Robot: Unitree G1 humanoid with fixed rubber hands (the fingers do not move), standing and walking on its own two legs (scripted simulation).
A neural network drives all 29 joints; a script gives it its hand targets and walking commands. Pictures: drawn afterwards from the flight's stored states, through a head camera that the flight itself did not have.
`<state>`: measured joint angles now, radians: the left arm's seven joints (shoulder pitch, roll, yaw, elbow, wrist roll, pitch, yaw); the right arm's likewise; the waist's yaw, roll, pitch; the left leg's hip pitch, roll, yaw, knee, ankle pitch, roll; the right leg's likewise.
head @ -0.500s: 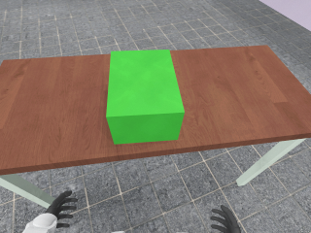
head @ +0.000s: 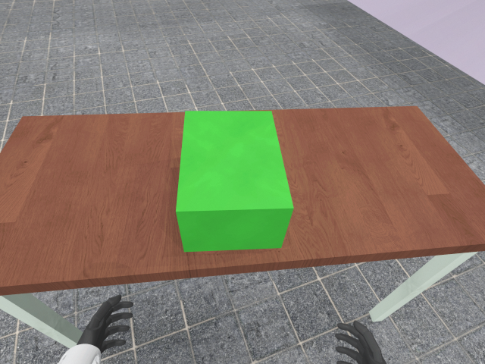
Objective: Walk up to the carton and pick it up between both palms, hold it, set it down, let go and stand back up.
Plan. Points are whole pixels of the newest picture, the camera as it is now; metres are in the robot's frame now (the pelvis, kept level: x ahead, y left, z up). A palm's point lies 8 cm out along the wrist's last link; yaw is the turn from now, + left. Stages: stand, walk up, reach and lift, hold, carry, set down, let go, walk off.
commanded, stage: reach and lift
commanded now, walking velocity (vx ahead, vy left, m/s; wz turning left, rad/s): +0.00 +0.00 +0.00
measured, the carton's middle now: (231, 176) +0.48 +0.04 +0.00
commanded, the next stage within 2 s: none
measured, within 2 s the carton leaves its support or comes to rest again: neither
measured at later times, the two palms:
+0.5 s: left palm (83, 334) +0.17 +0.24 -0.02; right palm (367, 344) +0.17 -0.19 -0.02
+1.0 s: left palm (84, 298) +0.20 +0.23 +0.04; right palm (365, 296) +0.22 -0.18 +0.04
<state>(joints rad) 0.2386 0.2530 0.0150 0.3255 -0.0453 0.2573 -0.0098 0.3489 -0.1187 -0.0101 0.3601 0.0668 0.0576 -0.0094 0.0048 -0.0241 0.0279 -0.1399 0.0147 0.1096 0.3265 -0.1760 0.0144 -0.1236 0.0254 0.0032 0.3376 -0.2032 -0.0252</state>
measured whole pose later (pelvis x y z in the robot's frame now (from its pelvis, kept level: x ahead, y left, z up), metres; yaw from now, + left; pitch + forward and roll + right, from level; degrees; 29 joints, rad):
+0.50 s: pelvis +0.01 +0.01 +0.00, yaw +0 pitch -2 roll +0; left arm 0.35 0.24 -0.03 0.12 -0.11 0.12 0.05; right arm 0.40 -0.14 0.01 0.19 0.17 -0.01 0.00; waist 0.05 -0.02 0.00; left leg -0.08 0.00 0.11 0.28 -0.17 0.03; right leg -0.05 0.02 0.01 0.26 -0.18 -0.01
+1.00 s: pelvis +0.00 +0.00 +0.00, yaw +1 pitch -2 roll +0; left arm 0.21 0.23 0.01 0.03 -0.17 0.13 0.05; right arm 0.25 -0.14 0.01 0.06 0.22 0.04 -0.05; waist 0.07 -0.02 -0.02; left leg -0.10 0.01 0.10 0.29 -0.16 0.02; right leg -0.08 0.02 -0.01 0.30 -0.18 -0.03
